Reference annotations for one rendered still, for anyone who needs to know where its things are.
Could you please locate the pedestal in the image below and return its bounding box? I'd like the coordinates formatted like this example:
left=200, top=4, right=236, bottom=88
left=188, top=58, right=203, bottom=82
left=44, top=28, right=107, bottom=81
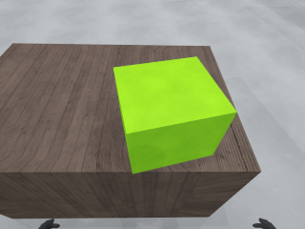
left=0, top=43, right=261, bottom=219

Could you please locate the robot right hand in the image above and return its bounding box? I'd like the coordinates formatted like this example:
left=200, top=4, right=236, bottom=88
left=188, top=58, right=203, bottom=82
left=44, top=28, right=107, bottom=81
left=253, top=218, right=276, bottom=229

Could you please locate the robot left hand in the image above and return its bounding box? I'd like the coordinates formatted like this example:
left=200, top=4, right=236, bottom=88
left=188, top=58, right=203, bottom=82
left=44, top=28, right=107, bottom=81
left=38, top=219, right=60, bottom=229

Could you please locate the carton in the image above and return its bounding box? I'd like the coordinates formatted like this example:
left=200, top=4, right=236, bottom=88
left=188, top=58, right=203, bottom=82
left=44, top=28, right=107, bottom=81
left=113, top=56, right=237, bottom=174

